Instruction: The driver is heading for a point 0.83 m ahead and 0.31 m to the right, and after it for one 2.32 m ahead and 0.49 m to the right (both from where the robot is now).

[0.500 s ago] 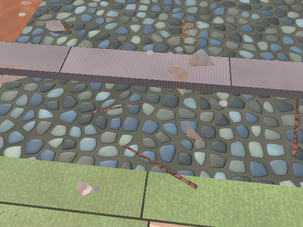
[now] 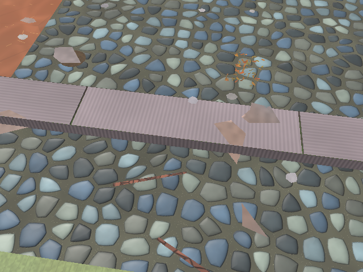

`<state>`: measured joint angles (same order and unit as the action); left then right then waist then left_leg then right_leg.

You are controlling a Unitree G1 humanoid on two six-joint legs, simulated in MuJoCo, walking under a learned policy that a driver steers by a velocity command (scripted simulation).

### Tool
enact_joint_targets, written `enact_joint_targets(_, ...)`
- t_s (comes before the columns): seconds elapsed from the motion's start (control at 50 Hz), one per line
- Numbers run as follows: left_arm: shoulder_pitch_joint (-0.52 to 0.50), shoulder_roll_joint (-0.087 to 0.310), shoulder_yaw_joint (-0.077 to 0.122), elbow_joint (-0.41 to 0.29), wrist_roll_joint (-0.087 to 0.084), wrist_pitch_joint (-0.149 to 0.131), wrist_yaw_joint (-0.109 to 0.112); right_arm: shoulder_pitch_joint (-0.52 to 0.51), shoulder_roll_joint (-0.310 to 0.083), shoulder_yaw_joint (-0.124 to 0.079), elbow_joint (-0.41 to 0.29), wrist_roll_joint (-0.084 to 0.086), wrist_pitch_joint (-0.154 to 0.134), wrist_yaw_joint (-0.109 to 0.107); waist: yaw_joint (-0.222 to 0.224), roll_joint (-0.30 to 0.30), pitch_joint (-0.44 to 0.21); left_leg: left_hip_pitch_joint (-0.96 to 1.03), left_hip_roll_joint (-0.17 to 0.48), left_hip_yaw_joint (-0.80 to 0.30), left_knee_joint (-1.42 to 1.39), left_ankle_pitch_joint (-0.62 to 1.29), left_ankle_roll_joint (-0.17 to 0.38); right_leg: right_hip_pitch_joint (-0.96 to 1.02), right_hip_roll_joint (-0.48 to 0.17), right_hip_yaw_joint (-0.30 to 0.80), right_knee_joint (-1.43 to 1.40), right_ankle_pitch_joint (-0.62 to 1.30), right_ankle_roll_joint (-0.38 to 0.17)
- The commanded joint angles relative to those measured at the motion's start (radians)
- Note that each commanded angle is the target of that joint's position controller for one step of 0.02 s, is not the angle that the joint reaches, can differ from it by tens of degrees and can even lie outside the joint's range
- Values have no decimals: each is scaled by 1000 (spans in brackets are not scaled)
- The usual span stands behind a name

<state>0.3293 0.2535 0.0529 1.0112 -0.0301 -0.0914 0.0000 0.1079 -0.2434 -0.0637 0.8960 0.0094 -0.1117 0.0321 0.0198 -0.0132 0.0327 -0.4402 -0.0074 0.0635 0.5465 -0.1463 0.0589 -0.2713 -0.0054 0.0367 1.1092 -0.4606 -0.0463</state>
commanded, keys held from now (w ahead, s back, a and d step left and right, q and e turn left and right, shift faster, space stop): w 0.26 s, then w+e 0.74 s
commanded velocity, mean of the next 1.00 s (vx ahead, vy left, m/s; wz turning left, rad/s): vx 0.50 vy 0.00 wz -0.31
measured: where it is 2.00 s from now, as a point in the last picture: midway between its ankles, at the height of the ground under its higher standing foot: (245, 175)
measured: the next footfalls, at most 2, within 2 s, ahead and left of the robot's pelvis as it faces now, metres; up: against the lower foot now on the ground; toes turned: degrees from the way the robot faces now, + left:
right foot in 0.48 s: +0.45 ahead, -0.15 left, +0.00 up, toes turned -7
left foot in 0.98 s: +0.76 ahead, -0.01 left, +0.00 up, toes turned -24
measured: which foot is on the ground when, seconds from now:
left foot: down 0.00-0.50, up 0.52-0.96, down 0.98-1.00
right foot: up 0.00-0.46, down 0.48-1.00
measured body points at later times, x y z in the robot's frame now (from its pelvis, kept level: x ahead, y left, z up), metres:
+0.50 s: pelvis +0.29 -0.04 -0.01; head +0.32 -0.05 +0.44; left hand +0.50 +0.18 -0.11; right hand +0.24 -0.32 -0.15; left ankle +0.10 +0.09 -0.72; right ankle +0.41 -0.14 -0.73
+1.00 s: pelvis +0.58 -0.07 +0.00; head +0.60 -0.08 +0.45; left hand +0.69 +0.20 -0.12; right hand +0.72 -0.38 -0.07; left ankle +0.72 +0.00 -0.73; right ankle +0.41 -0.14 -0.72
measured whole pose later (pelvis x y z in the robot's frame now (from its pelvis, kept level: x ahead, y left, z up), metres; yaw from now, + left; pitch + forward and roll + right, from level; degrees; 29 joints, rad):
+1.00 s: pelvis +0.58 -0.07 +0.00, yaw -21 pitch +3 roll +1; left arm 0.37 0.29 0.09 0.85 -0.02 -0.05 0.02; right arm 0.00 -0.26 -0.05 0.76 -0.01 -0.14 0.01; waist 0.08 -0.01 0.00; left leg -0.45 -0.02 -0.04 0.46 -0.03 0.00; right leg -0.12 0.09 0.22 0.61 -0.46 -0.06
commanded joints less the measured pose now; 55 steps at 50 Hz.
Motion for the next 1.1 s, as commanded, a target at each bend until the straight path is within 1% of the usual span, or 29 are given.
enact_joint_targets(0.02, -67, 114, 27, -88, 3, -33, 9, 107, -104, -20, -12, -13, -5, 0, -53, 52, -110, 408, 288, -407, -306, 43, 169, -419, -115, 39, 137, 143, -23)
enact_joint_targets(0.06, -25, 76, 29, -81, 7, -6, 10, 101, -76, -11, 1, -22, -9, 3, -8, 88, -92, 307, 246, -318, -361, 90, 165, -329, -148, 43, 71, 194, -20)
enact_joint_targets(0.1, -37, 58, 29, -85, 9, 11, 13, 133, -102, -16, 18, -15, -12, -6, 2, 80, -57, 270, 238, -261, -399, 136, 177, -349, -158, 29, 5, 226, -3)
enact_joint_targets(0.18, -177, 58, 33, -134, 24, 15, 12, 199, -130, -22, 39, -11, -2, -31, -25, 57, -12, 313, 228, -197, -429, 198, 169, -465, -158, 17, -202, 412, 35)
enact_joint_targets(0.26, -307, 34, 21, -168, 18, 6, -1, 254, -135, -20, 55, -3, 6, -40, -66, 70, 19, 334, 193, -122, -439, 182, 136, -425, -117, -26, -427, 571, 36)
enact_joint_targets(0.38, -423, 37, 7, -224, 1, 1, -41, 309, -146, -31, 94, -4, 25, -48, -94, 74, 62, 533, 271, -49, -381, 234, 112, -463, -85, -42, -545, 491, -17)
enact_joint_targets(0.44, -353, 83, 25, -230, 4, -1, -57, 256, -178, -42, 76, -2, 38, -56, -33, 110, -6, 580, 283, 6, -232, 615, 75, -305, -18, -96, -551, 363, -70)
enact_joint_targets(0.46, -241, 114, 45, -204, 7, 1, -57, 234, -183, -43, 67, -3, 46, -60, 31, 113, -75, 562, 259, 42, -82, 765, 53, -148, 26, -128, -567, 366, -93)
enact_joint_targets(0.48, -80, 167, 75, -158, 8, 5, -51, 231, -172, -36, 51, -8, 52, -65, 98, 85, -165, 454, 213, 80, 136, 748, 19, 94, 43, -104, -576, 396, -124)
enact_joint_targets(0.5, 71, 266, 105, -140, 16, 12, -38, 287, -117, -16, 15, -23, 40, -62, 105, -87, -296, 84, 121, 101, 516, 406, -39, 479, -176, 269, -573, 352, -247)
enact_joint_targets(0.52, 85, 269, 97, -139, 2, 12, -38, 316, -38, 16, 7, -23, 2, -44, 62, -246, -394, -216, -65, -37, 796, -376, -78, 679, -345, 757, -776, 197, -373)
enact_joint_targets(0.54, 68, 204, 75, -142, 9, 11, -36, 230, -118, -3, -14, 13, -35, -27, 92, -178, -349, -335, 0, -172, 869, -365, -44, 663, -315, 707, -815, 140, -322)
enact_joint_targets(0.56, 5, 165, 65, -162, 15, 7, -32, 143, -144, -5, -44, 35, -53, -24, 85, -119, -233, -368, 45, -157, 842, -291, -22, 537, -279, 559, -816, 207, -284)
enact_joint_targets(0.58, -68, 141, 56, -180, 19, 2, -34, 107, -143, -8, -48, 19, -58, -30, 43, -8, -150, -326, 87, -149, 750, -220, -19, 368, -241, 451, -836, 313, -262)
enact_joint_targets(0.6, -119, 114, 47, -197, 26, -2, -33, 103, -155, -21, -49, -2, -49, -39, 4, 12, -119, -246, 119, -151, 663, -184, -24, 243, -215, 381, -854, 405, -247)
enact_joint_targets(0.62, -144, 103, 42, -209, 30, -1, -31, 112, -149, -25, -55, -11, -34, -43, -25, 3, -103, -186, 131, -154, 621, -175, -32, 160, -193, 355, -879, 441, -247)
enact_joint_targets(0.66, -135, 127, 46, -214, 21, -1, -22, 118, -120, -24, -68, -18, -11, -49, -46, -19, -78, -153, 133, -139, 523, -160, -59, 74, -174, 307, -911, 474, -255)
enact_joint_targets(0.72, -84, 173, 59, -213, 16, -2, 0, 10, -108, -22, -110, -27, 2, -57, -20, -27, -38, -179, 109, -119, 321, 13, -100, 22, -138, 246, -932, 491, -236)
enact_joint_targets(0.8, -24, 172, 59, -206, 8, 10, 13, -134, -79, -9, -156, -15, -7, -45, 36, -61, -19, -88, 42, -104, 41, 237, -105, -10, -82, 204, -908, 406, -175)
enact_joint_targets(0.9, 27, 165, 60, -199, 3, 27, 19, -201, -125, -14, -200, -1, -25, -24, 50, -78, -31, -57, 13, -139, -88, 170, -88, 132, -130, 325, -786, 384, -156)
enact_joint_targets(0.94, 10, 166, 61, -212, 9, 35, 24, -134, -147, -21, -188, 1, -38, -20, 7, -107, -53, 40, 5, -129, -115, 94, -64, 152, -136, 370, -711, 424, -141)
enact_joint_targets(0.96, -8, 147, 54, -226, 11, 36, 23, -42, -171, -34, -166, -5, -43, -24, -42, -107, -97, 177, 8, -117, -152, 95, -36, 130, -94, 357, -626, 484, -117)
enact_joint_targets(0.98, -34, 99, 36, -250, 19, 31, 18, 105, -216, -49, -148, -25, -48, -32, -115, -64, -217, 424, 126, -210, -112, 98, 24, 26, -37, 297, -406, 465, -81)
enact_joint_targets(1.0, 54, 44, 20, -276, 9, 18, 18, 239, -304, -72, -134, -41, -37, -41, -109, 156, -359, 783, 353, -547, -128, 21, 155, -287, 96, 152, -85, 179, -6)
enact_joint_targets(1.02, 103, 83, 17, -290, -7, 12, 15, 265, -274, -68, -113, -19, -23, -33, -86, 344, -392, 843, 463, -837, -205, -164, 220, -489, 69, 126, 99, -150, 8)
enact_joint_targets(1.04, 59, 170, 37, -279, -13, 17, 13, 207, -182, -44, -140, -9, -17, -34, -97, 206, -258, 725, 425, -735, -228, -280, 182, -549, 5, 149, 183, -81, 13)
enact_joint_targets(1.06, -16, 181, 41, -290, -5, 25, 13, 157, -145, -32, -153, -12, -7, -35, -97, 119, -155, 588, 376, -576, -248, -242, 140, -542, -34, 108, 191, 0, 18)
enact_joint_targets(1.08, -58, 164, 42, -304, 4, 28, 11, 107, -128, -24, -152, -18, -1, -34, -74, 84, -85, 459, 332, -476, -286, -164, 124, -513, -62, 90, 149, 58, 19)
enact_joint_targets(1.1, -69, 149, 46, -313, 9, 36, 9, 81, -110, -16, -150, -23, -1, -33, -50, 99, -47, 377, 301, -399, -315, -91, 114, -481, -91, 90, 109, 98, 17)
Velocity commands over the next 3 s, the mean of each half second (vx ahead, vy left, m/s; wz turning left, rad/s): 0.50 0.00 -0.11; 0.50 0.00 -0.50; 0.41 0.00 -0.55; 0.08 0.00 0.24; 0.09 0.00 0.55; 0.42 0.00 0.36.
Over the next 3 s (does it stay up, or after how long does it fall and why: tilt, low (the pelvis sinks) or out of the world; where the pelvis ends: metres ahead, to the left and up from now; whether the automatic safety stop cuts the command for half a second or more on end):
stays up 1.02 -0.07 0.05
